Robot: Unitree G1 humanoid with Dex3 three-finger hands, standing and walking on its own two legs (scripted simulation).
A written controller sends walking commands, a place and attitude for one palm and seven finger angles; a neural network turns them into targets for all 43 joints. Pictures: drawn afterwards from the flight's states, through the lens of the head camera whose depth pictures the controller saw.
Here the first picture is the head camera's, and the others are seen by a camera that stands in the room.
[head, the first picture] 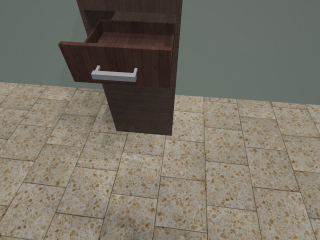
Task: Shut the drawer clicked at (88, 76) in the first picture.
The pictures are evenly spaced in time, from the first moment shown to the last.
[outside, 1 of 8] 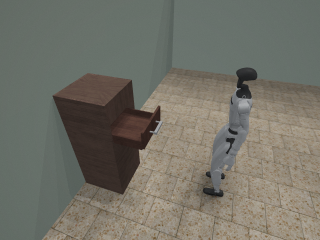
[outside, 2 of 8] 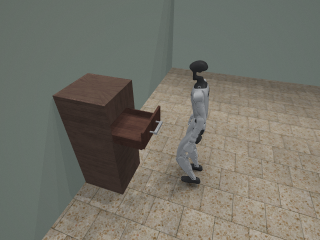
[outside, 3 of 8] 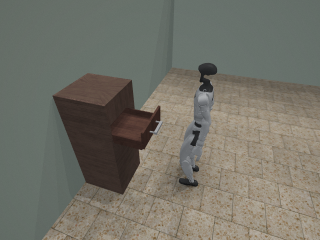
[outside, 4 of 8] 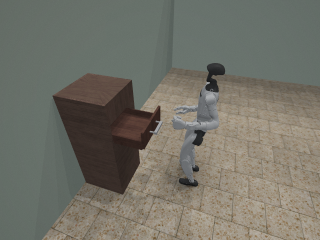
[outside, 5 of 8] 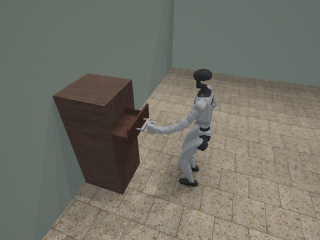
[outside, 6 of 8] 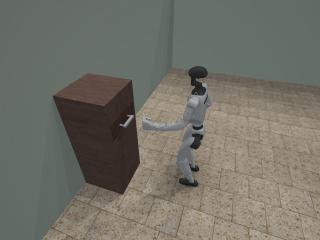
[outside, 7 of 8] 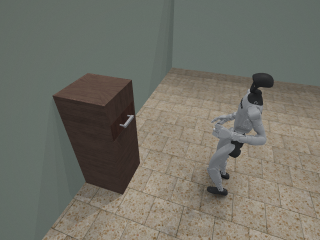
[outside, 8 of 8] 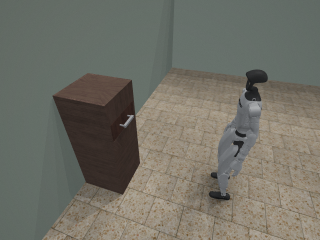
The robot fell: no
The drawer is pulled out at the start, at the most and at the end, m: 0.27 0.27 0.00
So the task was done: yes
